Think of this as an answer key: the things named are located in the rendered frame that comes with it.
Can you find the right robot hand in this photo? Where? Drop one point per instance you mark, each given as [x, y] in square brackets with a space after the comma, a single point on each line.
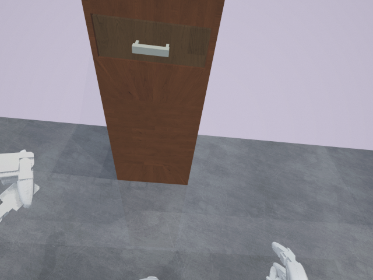
[294, 270]

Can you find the handle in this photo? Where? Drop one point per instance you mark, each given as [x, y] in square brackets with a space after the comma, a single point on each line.
[150, 49]

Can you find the drawer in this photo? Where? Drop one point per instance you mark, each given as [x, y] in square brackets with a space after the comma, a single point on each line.
[188, 45]

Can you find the cabinet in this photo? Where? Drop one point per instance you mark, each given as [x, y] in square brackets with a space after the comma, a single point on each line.
[153, 110]

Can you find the left robot hand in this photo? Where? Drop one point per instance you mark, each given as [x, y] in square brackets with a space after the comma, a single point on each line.
[17, 169]

